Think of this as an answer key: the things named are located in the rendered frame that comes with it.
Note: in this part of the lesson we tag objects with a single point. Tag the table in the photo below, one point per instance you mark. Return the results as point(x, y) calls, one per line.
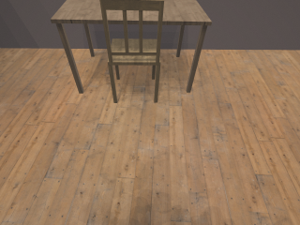
point(175, 12)

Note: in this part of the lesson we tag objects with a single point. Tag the chair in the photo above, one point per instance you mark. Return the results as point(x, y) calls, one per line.
point(133, 51)

